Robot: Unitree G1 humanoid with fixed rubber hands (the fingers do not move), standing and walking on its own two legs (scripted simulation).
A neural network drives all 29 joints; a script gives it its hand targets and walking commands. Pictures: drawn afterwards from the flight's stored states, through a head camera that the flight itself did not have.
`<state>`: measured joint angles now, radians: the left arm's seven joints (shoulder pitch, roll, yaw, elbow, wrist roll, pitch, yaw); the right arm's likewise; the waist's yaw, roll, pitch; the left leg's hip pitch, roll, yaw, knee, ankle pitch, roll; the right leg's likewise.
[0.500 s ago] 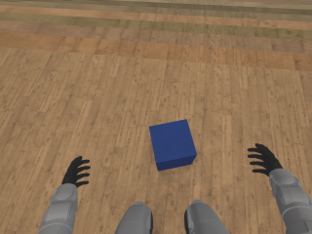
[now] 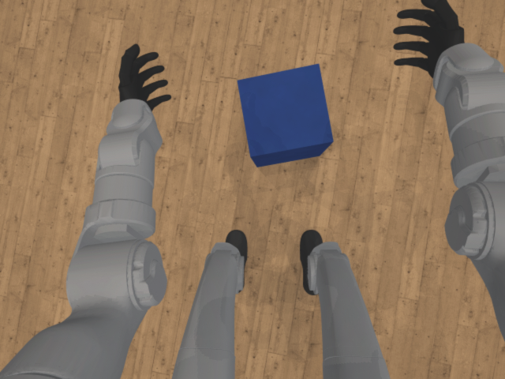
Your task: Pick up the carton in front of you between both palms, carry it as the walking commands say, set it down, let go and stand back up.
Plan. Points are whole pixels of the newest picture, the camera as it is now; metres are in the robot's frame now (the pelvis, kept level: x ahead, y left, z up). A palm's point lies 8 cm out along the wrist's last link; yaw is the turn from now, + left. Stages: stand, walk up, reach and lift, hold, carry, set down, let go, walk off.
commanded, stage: reach and lift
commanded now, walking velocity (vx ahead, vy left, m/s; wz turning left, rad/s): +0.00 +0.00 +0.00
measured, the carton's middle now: (283, 122) +0.56 -0.01 -0.54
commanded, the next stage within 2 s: none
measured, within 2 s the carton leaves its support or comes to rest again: leaves its support in 2.00 s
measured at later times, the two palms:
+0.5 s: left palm (183, 96) +0.53 +0.18 -0.21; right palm (382, 54) +0.59 -0.18 -0.21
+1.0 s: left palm (208, 126) +0.53 +0.18 -0.43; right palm (351, 103) +0.58 -0.18 -0.43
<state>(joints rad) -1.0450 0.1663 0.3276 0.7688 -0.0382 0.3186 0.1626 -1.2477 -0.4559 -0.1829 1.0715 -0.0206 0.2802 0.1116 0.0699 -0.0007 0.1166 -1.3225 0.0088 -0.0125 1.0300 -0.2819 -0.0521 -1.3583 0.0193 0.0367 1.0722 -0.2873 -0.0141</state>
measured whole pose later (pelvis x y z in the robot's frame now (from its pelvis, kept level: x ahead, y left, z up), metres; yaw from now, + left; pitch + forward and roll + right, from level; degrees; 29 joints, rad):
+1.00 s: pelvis -0.02 +0.01 -0.26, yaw +5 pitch +41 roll +6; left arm -1.52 0.21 0.32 1.01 -0.12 0.17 0.19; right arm -1.70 -0.56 -0.01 1.25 0.12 0.16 0.03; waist 0.04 0.04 0.36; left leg -2.21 -0.08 -0.02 2.02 -0.53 -0.11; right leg -2.25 0.06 0.10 2.08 -0.54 0.03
